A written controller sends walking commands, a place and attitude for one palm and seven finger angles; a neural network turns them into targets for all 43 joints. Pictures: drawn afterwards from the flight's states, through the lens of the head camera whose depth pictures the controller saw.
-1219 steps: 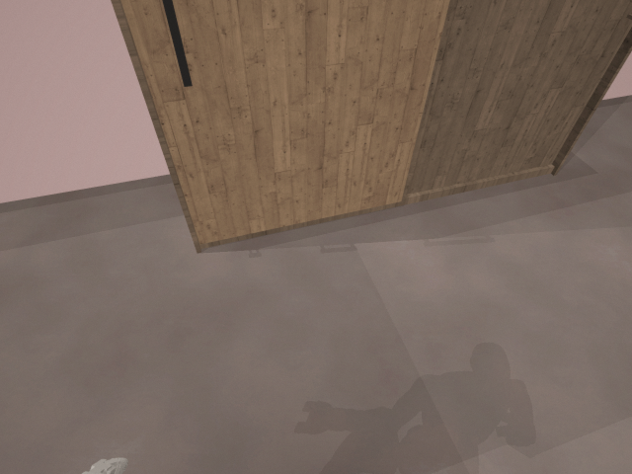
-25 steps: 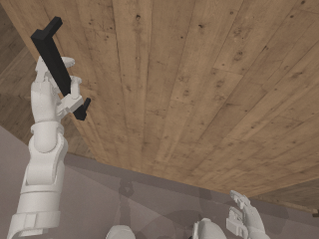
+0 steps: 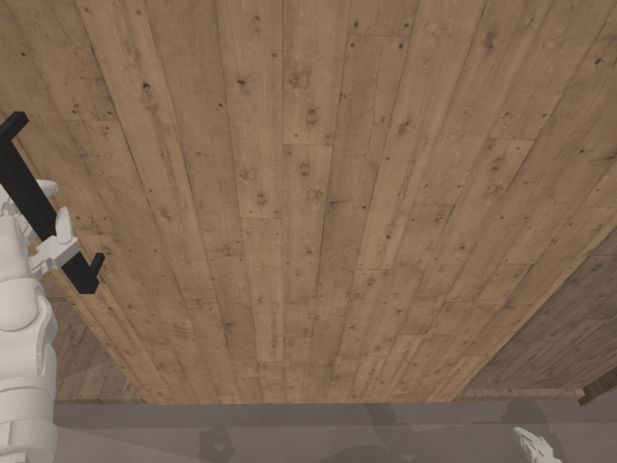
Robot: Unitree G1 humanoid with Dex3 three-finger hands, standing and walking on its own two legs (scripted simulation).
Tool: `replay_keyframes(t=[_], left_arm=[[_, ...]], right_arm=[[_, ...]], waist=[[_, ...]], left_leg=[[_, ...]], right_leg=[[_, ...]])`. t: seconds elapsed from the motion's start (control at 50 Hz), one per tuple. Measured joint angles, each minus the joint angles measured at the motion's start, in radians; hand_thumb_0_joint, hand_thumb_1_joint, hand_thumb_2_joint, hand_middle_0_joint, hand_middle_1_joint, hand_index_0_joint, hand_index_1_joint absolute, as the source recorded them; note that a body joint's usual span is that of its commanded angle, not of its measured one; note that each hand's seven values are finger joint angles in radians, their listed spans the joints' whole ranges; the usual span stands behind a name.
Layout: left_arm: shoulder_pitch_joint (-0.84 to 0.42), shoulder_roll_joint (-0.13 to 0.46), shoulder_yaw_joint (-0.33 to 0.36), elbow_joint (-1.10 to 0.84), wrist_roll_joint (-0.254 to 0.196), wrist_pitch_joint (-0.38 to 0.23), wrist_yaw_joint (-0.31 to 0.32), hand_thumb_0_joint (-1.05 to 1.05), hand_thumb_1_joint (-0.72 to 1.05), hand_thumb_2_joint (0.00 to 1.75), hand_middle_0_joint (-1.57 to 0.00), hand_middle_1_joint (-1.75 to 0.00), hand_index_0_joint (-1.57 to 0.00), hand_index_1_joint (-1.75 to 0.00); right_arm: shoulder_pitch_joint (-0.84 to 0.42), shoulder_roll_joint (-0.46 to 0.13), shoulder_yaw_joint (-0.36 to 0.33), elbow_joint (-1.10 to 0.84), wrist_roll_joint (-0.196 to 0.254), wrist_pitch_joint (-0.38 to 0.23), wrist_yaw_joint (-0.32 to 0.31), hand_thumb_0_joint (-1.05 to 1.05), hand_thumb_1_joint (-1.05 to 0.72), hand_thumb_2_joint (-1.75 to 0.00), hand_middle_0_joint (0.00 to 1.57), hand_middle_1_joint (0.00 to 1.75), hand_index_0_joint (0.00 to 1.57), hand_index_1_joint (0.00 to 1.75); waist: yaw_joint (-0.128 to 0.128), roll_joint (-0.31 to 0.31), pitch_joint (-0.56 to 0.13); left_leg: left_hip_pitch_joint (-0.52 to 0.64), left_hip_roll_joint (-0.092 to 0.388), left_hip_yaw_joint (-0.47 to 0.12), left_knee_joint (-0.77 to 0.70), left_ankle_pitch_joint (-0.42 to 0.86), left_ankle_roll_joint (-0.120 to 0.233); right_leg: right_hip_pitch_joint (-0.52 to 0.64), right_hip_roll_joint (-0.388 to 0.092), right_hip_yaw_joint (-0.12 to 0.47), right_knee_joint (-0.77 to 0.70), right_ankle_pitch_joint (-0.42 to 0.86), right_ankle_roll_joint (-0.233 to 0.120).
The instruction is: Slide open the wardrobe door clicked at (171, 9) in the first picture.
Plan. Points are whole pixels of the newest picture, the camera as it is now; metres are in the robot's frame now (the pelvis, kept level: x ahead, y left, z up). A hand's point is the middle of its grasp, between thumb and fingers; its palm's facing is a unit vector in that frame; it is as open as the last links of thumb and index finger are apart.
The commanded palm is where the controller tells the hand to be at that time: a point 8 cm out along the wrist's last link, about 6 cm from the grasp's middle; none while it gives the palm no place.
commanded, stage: stop walking and hold the door there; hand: left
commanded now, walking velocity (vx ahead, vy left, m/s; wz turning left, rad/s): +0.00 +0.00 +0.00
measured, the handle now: (57, 215) +0.38 +0.36 +0.12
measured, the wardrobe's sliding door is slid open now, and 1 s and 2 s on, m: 0.44 0.44 0.44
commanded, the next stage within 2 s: none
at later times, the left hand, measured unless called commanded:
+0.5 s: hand (63, 238) +0.33 +0.32 +0.13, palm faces +0.48 -0.84 -0.25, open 5.8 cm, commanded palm +0.29 +0.35 +0.11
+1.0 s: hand (63, 237) +0.33 +0.33 +0.12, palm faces +0.48 -0.83 -0.27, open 5.6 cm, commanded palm +0.29 +0.36 +0.11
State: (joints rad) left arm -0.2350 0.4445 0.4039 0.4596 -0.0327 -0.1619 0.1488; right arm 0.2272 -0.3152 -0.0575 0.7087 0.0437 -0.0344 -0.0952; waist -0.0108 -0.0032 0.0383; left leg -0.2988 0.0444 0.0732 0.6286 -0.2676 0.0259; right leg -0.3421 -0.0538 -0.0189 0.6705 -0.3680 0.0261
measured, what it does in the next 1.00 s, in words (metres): steps on the spot: right foot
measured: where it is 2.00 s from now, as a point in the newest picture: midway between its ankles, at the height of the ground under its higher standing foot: outside the picture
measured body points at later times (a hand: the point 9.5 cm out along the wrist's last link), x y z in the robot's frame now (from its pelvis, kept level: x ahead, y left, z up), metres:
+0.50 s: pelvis -0.06 +0.01 +0.01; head -0.06 +0.02 +0.46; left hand +0.30 +0.37 +0.14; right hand +0.01 -0.26 -0.10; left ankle +0.04 +0.10 -0.73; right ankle -0.03 -0.13 -0.72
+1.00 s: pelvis -0.05 +0.00 +0.01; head -0.05 -0.01 +0.46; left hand +0.30 +0.37 +0.14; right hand +0.03 -0.28 -0.11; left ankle +0.04 +0.10 -0.73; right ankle -0.03 -0.13 -0.73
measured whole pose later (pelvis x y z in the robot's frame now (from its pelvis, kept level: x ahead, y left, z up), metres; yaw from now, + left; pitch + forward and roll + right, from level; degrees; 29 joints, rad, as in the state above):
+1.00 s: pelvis -0.05 +0.00 +0.01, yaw -3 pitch -1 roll -2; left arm -0.50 0.54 0.38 0.97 -0.02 -0.25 0.08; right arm 0.31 -0.29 -0.01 0.76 0.06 -0.06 -0.10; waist 0.00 0.05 0.01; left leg -0.35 0.06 0.10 0.53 -0.17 0.03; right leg -0.24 0.00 -0.04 0.49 -0.23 0.01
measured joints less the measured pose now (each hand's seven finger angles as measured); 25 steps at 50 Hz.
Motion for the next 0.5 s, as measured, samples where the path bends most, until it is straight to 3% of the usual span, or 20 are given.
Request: replay_keyframes(t=[0.06,0.16,0.26,0.5], left_arm=[[-0.002,0.009,-0.008,0.024,0.004,0.009,0.004,-0.12,0.66,0.81,-0.41,-1.37,-0.26,-1.34],[-0.04,0.047,-0.017,0.077,-0.002,0.018,-0.006,-0.12,0.67,0.8,-0.4,-1.36,-0.27,-1.36],[-0.097,0.052,0.008,0.177,-0.004,0.006,-0.018,-0.12,0.67,0.8,-0.39,-1.34,-0.29,-1.37],[-0.233,0.083,-0.033,0.392,0.011,-0.002,-0.02,-0.11,0.67,0.81,-0.36,-1.34,-0.35,-1.39]], right_arm=[[0.04,0.038,0.019,-0.015,-0.002,-0.016,0.001,0.01,-0.9,-0.9,0.2,0.3,0.19,0.29],[0.07,0.085,0.064,-0.009,-0.005,-0.041,0.008,0.01,-0.9,-0.9,0.2,0.3,0.2,0.3],[0.04,0.083,0.076,0.026,-0.009,-0.033,0.007,0.01,-0.9,-0.9,0.21,0.3,0.2,0.3],[0.077,0.047,0.066,0.039,0.005,-0.032,-0.016,0.01,-0.9,-0.9,0.21,0.3,0.2,0.3]], waist=[[-0.013,0.007,-0.017],[0.0,-0.003,-0.025],[-0.021,0.048,0.006],[-0.022,0.028,-0.022]], left_leg=[[0.003,0.015,0.003,-0.052,0.027,0.008],[-0.029,0.01,0.038,-0.073,0.063,0.007],[-0.043,0.026,0.045,-0.084,0.093,0.01],[-0.028,0.013,0.058,-0.157,0.154,0.024]], right_leg=[[0.001,0.036,-0.015,0.081,-0.044,-0.012],[0.13,0.037,-0.026,-0.153,0.063,-0.012],[0.12,0.052,-0.019,-0.189,0.142,-0.004],[0.095,0.046,-0.005,-0.173,0.091,-0.016]])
